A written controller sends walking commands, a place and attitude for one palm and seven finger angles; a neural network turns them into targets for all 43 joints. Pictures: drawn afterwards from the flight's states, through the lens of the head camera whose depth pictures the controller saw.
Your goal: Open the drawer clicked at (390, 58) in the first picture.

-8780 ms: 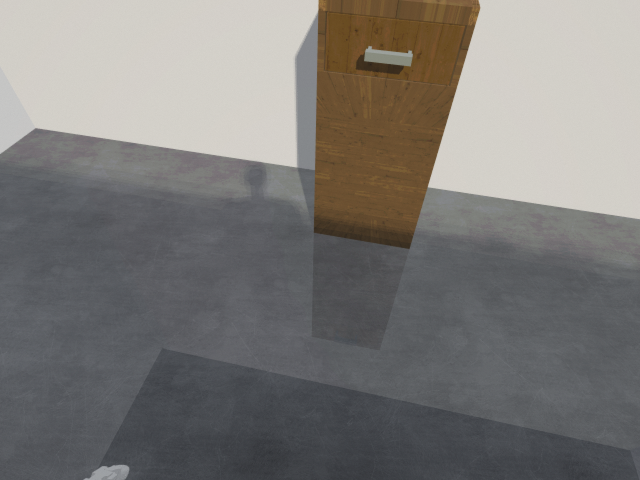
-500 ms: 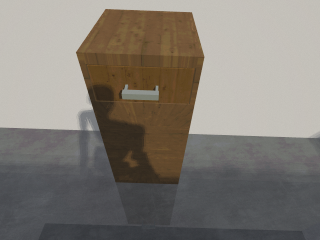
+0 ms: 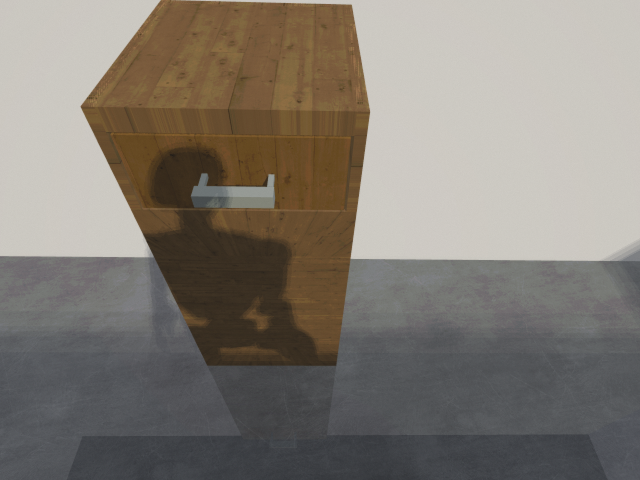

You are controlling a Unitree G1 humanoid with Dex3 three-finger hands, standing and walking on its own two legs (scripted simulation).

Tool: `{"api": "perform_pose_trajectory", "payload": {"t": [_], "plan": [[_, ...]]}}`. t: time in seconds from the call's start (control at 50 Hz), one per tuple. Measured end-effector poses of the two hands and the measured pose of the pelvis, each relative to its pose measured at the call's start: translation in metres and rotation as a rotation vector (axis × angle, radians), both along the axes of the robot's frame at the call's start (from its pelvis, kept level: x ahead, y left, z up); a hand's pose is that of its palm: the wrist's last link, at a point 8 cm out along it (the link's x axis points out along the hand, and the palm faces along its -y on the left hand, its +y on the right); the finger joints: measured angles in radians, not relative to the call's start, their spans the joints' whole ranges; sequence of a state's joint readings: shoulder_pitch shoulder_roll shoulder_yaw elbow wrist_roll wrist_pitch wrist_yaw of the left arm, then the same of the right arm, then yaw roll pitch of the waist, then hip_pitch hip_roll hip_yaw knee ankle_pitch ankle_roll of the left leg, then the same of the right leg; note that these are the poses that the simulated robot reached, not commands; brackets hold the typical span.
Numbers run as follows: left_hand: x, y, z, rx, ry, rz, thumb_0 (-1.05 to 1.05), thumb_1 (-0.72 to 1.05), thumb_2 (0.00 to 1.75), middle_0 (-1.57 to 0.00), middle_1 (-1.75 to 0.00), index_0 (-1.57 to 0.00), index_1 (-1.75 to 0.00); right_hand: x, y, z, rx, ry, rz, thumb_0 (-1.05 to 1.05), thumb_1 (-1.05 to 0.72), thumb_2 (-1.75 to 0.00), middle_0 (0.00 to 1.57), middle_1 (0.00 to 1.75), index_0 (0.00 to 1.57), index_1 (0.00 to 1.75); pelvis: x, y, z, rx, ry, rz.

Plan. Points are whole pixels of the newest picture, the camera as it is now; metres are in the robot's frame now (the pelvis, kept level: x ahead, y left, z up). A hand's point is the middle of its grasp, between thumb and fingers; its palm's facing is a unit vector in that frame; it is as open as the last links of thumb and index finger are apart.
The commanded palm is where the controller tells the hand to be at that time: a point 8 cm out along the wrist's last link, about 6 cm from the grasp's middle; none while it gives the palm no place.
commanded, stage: come to a stop and stand still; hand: left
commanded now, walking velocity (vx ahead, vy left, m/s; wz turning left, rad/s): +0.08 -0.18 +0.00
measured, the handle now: (236, 188) +0.55 +0.16 +0.04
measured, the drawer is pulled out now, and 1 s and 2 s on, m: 0.00 0.00 0.00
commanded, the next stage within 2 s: look again from close up in 1.38 s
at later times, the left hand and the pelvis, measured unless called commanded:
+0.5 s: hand out of the picture +0.05 +0.12 -0.19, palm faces +0.12 -0.98 -0.18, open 7.3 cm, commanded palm none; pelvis +0.04 -0.05 -0.01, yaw +2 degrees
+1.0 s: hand out of the picture +0.02 +0.15 -0.17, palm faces +0.01 -0.98 -0.21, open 7.4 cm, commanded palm none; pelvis +0.01 -0.02 +0.00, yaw +0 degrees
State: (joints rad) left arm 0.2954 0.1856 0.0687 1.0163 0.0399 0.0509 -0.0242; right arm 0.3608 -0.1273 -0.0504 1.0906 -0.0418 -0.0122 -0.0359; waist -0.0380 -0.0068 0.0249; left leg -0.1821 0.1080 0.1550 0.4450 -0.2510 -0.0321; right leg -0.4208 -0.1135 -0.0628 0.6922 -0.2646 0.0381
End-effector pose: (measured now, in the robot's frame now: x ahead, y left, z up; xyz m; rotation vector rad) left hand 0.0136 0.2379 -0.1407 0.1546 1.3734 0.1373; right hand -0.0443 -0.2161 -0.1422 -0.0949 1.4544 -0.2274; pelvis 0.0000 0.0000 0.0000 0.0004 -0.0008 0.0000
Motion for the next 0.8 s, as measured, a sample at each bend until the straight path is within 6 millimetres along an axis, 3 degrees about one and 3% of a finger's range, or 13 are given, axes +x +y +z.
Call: {"api": "perform_pose_trajectory", "payload": {"t": [0.12,0.24,0.38,0.5,0.62,0.8], "plan": [[0.040,-0.031,0.002,0.059,-0.076,0.005,0.01,0.92,0.89,-0.19,-0.29,-0.20,-0.30,0.011,-0.052,-0.021,0.013,0.076,0.011,0.01,-0.91,-0.90,0.20,0.30,0.21,0.30,0.021,-0.040,-0.013,-0.006,0.000,0.021],[0.045,-0.072,0.002,0.030,-0.076,0.053,0.00,0.92,0.89,-0.19,-0.29,-0.20,-0.30,0.075,-0.087,-0.007,-0.025,-0.012,0.071,0.01,-0.91,-0.90,0.20,0.30,0.20,0.30,0.039,-0.060,-0.003,-0.009,0.000,0.028],[0.037,-0.086,-0.008,-0.005,-0.033,0.081,0.01,0.93,0.89,-0.20,-0.30,-0.20,-0.30,0.152,-0.083,-0.001,-0.028,-0.150,0.138,0.01,-0.92,-0.90,0.19,0.30,0.20,0.30,0.048,-0.064,-0.005,-0.018,-0.005,0.024],[0.023,-0.068,-0.017,-0.008,-0.006,0.115,0.00,0.91,0.89,-0.20,-0.30,-0.20,-0.30,0.194,-0.057,0.004,-0.024,-0.245,0.192,0.00,-0.91,-0.90,0.19,0.30,0.20,0.30,0.044,-0.049,-0.009,-0.012,-0.015,0.035],[0.019,-0.038,-0.018,0.002,0.009,0.102,0.00,0.91,0.89,-0.20,-0.30,-0.20,-0.30,0.190,-0.031,0.009,-0.018,-0.279,0.203,0.00,-0.91,-0.90,0.20,0.30,0.20,0.30,0.035,-0.029,-0.008,-0.004,-0.024,0.016],[0.017,-0.022,-0.002,0.038,0.004,0.035,0.00,0.91,0.89,-0.20,-0.29,-0.20,-0.30,0.144,-0.020,0.002,0.012,-0.232,0.137,0.00,-0.92,-0.90,0.20,0.30,0.21,0.30,0.021,-0.018,-0.002,0.007,0.007,-0.004]]}}
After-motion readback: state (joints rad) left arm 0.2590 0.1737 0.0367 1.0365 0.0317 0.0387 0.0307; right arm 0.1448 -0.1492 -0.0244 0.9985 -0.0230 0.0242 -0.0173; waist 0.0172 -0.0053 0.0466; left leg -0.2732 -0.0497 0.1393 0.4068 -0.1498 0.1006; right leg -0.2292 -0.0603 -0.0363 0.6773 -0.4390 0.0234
